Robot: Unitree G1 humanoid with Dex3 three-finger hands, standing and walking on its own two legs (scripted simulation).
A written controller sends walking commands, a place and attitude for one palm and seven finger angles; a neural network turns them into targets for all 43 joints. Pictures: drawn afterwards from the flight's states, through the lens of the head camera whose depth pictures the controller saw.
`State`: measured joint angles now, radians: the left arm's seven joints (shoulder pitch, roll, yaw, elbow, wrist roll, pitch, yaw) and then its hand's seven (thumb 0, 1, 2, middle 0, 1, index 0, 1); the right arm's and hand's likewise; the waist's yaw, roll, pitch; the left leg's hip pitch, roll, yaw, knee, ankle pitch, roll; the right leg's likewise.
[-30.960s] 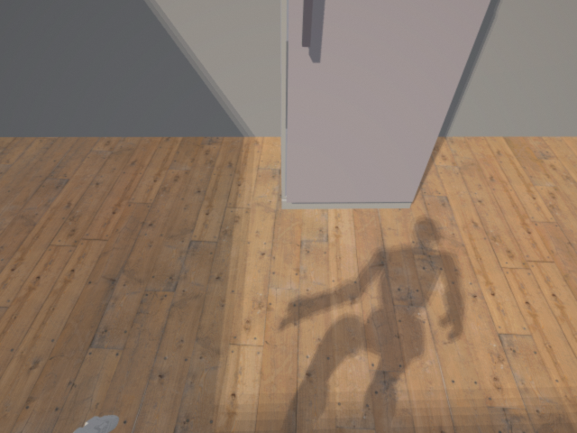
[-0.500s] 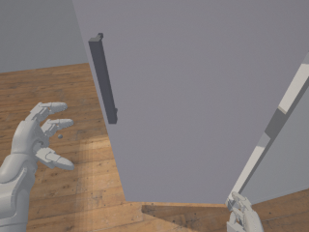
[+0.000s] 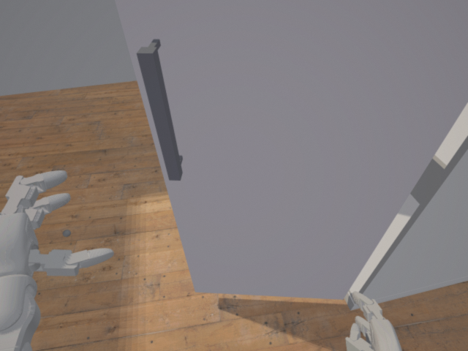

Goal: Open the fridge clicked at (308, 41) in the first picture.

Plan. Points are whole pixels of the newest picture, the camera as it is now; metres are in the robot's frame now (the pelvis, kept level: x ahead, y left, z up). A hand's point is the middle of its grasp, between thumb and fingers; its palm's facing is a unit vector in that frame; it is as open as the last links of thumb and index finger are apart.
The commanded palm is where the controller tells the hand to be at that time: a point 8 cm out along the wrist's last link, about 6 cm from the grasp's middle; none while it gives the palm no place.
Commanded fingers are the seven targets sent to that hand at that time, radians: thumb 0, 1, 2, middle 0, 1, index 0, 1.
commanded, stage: draw the hand back to the body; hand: left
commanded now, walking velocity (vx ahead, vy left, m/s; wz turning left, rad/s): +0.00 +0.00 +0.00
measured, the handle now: (166, 118) +0.46 +0.19 +0.18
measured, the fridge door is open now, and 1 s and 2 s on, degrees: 74 74 74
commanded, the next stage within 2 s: step back with the hand held close in 0.82 s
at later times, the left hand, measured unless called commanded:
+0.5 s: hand (49, 228) +0.22 +0.29 +0.15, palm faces +0.44 -0.82 -0.37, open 8.2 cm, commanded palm +0.17 +0.32 +0.17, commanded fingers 0.00 0.90 0.90 -0.20 -0.30 -0.20 -0.30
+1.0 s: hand (48, 231) +0.21 +0.28 +0.16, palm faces +0.46 -0.81 -0.37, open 7.4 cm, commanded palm +0.16 +0.31 +0.18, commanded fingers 0.00 0.90 0.90 -0.20 -0.30 -0.20 -0.30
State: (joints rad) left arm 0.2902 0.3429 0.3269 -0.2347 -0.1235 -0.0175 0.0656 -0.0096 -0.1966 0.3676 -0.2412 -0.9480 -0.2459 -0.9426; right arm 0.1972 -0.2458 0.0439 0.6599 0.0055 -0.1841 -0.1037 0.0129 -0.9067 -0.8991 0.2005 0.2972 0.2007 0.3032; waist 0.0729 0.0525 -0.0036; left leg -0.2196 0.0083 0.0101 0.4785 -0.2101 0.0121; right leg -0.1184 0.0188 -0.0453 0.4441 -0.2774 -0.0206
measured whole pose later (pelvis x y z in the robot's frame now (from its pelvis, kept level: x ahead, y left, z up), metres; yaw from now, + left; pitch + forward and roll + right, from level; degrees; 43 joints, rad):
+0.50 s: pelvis +0.03 +0.02 +0.00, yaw -1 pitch -4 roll +0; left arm 0.44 0.35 0.35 -0.37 -0.08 -0.05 0.09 0.01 0.69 0.80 -0.22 -0.43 -0.22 -0.42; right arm 0.19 -0.23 0.03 0.64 -0.01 -0.11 -0.07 0.01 -0.91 -0.90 0.20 0.30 0.20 0.30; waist 0.08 0.03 0.00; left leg -0.13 -0.02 0.04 0.42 -0.22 0.04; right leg -0.03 -0.01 -0.01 0.37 -0.27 0.01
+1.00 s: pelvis +0.01 +0.01 +0.00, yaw +0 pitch -4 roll -1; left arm 0.42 0.35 0.36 -0.35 -0.07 -0.07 0.09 0.02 0.89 0.90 -0.21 -0.31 -0.21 -0.30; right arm 0.20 -0.23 0.03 0.64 -0.01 -0.09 -0.08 0.01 -0.91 -0.90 0.20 0.30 0.20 0.30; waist 0.07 0.05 0.00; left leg -0.14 0.00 0.02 0.42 -0.21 0.03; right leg -0.02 0.01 -0.03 0.34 -0.25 0.00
